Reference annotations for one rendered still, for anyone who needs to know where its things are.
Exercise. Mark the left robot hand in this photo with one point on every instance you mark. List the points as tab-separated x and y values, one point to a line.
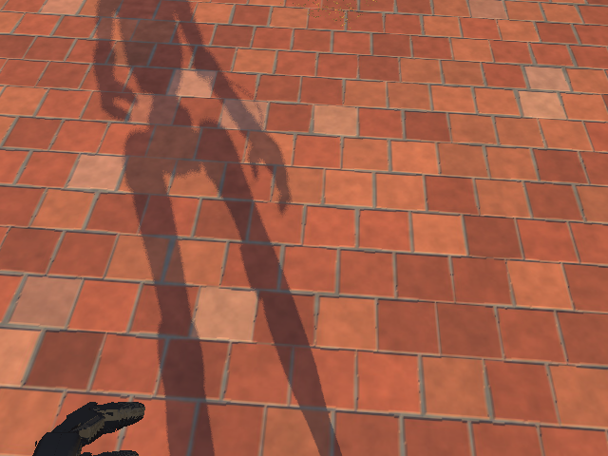
86	424

